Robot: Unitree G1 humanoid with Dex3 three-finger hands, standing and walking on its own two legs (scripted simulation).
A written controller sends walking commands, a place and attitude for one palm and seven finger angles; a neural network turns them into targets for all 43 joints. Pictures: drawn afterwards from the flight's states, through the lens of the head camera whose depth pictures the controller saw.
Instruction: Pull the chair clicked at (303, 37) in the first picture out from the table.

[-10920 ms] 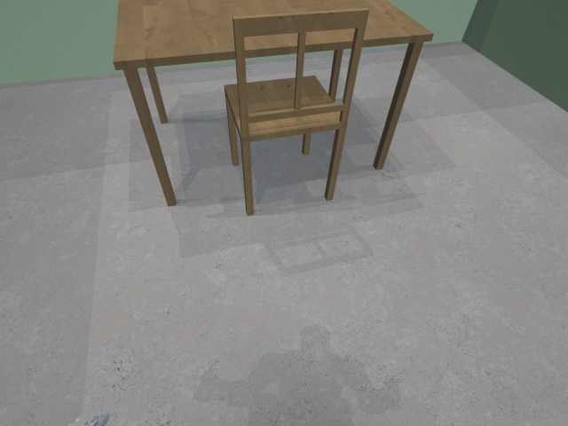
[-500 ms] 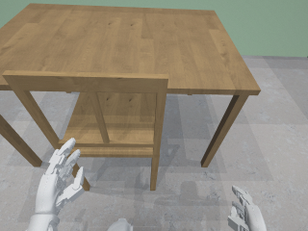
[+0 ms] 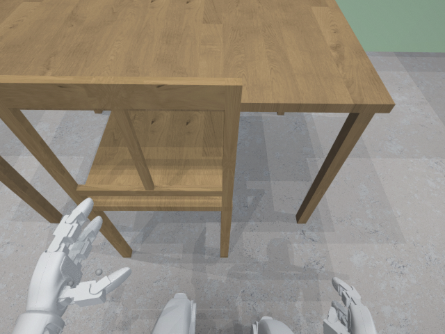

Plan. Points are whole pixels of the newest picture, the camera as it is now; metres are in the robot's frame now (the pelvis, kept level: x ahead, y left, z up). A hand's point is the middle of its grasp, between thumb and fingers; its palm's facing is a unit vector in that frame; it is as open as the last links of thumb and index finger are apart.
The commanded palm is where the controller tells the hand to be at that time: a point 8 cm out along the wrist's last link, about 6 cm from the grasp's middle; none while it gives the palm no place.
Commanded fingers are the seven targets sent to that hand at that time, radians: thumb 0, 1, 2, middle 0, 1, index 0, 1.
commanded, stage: raise the hand toward the chair's back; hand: left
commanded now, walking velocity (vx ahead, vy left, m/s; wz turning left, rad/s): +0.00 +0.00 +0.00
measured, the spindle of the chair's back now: (136, 154) +0.47 +0.21 +0.01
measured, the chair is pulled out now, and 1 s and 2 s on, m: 0.00 0.00 0.00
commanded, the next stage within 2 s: aim the fingers beside a spindle in 1.30 s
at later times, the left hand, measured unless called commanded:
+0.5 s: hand (79, 260) +0.22 +0.23 +0.05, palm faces +0.05 -1.00 -0.04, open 16.4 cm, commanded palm +0.21 +0.29 +0.06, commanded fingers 0.00 -0.50 0.30 -0.06 -0.08 -0.06 -0.08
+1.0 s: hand (79, 244) +0.25 +0.24 +0.06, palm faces +0.04 -1.00 -0.05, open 16.9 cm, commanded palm +0.22 +0.29 +0.07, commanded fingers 0.00 -0.50 0.30 -0.06 -0.08 -0.06 -0.08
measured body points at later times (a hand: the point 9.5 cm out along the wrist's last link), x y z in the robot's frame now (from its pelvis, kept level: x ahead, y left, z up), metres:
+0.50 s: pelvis +0.00 +0.03 +0.01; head +0.06 +0.05 +0.45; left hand +0.22 +0.29 +0.06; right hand +0.20 -0.20 -0.06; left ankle +0.07 +0.13 -0.64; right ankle -0.01 -0.10 -0.64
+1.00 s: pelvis +0.01 +0.03 +0.02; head +0.06 +0.05 +0.46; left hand +0.24 +0.29 +0.06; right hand +0.17 -0.21 -0.06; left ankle +0.07 +0.13 -0.64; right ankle -0.01 -0.10 -0.64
